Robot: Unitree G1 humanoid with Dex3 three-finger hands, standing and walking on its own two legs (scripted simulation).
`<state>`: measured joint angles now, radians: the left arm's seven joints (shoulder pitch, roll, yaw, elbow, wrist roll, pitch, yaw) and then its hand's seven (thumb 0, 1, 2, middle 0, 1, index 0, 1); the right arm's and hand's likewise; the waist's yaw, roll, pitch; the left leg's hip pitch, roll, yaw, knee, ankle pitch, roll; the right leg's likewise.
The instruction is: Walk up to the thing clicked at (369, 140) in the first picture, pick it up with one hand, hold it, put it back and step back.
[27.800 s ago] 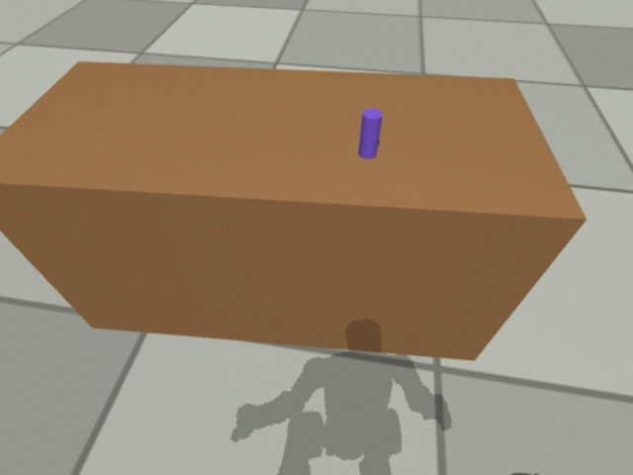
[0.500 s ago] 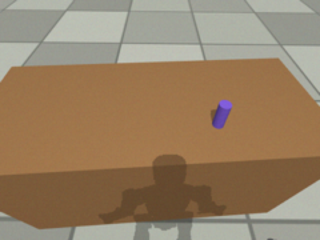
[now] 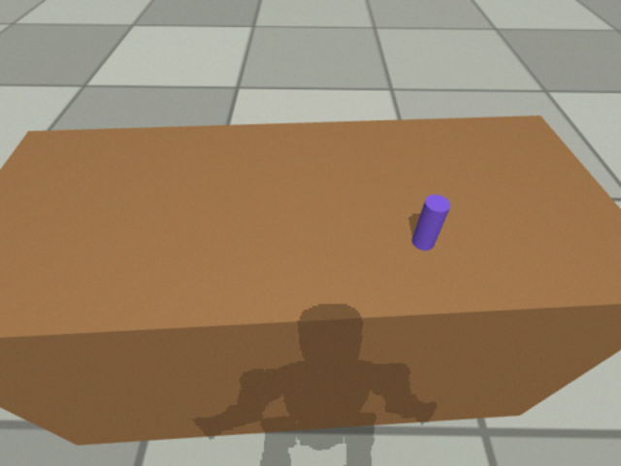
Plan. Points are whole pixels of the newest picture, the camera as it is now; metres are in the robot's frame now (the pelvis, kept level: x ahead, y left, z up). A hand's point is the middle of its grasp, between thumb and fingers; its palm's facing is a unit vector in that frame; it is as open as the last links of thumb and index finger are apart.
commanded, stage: stand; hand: right
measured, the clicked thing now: (429, 223) +0.50 -0.23 -0.03
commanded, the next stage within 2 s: step back in 2.00 s
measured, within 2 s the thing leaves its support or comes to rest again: neither
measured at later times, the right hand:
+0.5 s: hand out of the picture +0.08 -0.25 -0.16, palm faces -0.04 +0.94 -0.35, open 7.4 cm
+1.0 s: hand out of the picture +0.07 -0.25 -0.16, palm faces -0.05 +0.94 -0.35, open 7.4 cm
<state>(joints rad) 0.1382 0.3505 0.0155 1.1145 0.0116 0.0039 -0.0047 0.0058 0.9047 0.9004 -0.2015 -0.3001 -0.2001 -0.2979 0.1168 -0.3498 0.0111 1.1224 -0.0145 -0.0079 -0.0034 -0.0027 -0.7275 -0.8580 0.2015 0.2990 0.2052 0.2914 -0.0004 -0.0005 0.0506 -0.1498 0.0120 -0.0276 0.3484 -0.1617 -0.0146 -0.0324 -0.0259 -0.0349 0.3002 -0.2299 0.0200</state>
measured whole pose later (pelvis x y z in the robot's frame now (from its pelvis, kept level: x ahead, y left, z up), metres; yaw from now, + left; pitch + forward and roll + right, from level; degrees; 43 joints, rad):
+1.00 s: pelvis +0.00 +0.00 +0.00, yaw +0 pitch -2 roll +0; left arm 0.15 0.35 0.01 1.11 0.01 0.00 0.00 0.01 0.90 0.90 -0.20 -0.30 -0.20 -0.30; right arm 0.12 -0.35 0.01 1.12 -0.01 -0.01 0.00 0.00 -0.90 -0.90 0.20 0.30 0.21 0.30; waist 0.00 0.00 0.05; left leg -0.15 0.01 -0.03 0.35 -0.16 -0.01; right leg -0.03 -0.03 -0.04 0.30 -0.23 0.02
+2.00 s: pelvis +0.00 +0.00 +0.00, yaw +1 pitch -2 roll +0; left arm 0.15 0.35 0.01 1.11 0.01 0.00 0.00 0.01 0.91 0.90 -0.20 -0.30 -0.20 -0.30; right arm 0.12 -0.35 0.01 1.12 -0.01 -0.01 0.00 0.00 -0.90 -0.90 0.20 0.30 0.21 0.30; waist 0.00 0.00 0.05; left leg -0.16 0.00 -0.05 0.35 -0.15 -0.01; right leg -0.04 -0.03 -0.06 0.31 -0.23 0.02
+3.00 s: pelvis -0.17 +0.04 -0.02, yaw -3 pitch -2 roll +1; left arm 0.18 0.35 0.07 0.86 0.03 0.03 0.00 0.01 0.90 0.90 -0.20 -0.30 -0.20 -0.30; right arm 0.08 -0.38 -0.05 0.86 0.00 0.07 -0.02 0.00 -0.90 -0.90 0.20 0.30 0.21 0.30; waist 0.02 0.04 0.18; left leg -0.43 -0.04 -0.05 1.00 -0.53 0.01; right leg -0.28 0.03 0.06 0.65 -0.32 -0.03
